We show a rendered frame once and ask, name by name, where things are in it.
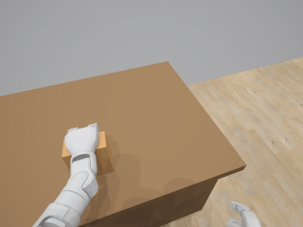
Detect left robot hand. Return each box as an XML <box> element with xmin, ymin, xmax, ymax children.
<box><xmin>64</xmin><ymin>123</ymin><xmax>99</xmax><ymax>156</ymax></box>

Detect table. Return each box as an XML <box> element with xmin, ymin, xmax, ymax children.
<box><xmin>0</xmin><ymin>61</ymin><xmax>247</xmax><ymax>227</ymax></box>

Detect left robot forearm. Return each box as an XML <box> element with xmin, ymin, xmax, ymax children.
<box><xmin>32</xmin><ymin>150</ymin><xmax>98</xmax><ymax>227</ymax></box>

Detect sponge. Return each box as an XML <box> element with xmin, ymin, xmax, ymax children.
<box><xmin>62</xmin><ymin>131</ymin><xmax>114</xmax><ymax>177</ymax></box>

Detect right robot hand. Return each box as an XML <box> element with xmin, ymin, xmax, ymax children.
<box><xmin>226</xmin><ymin>201</ymin><xmax>261</xmax><ymax>227</ymax></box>

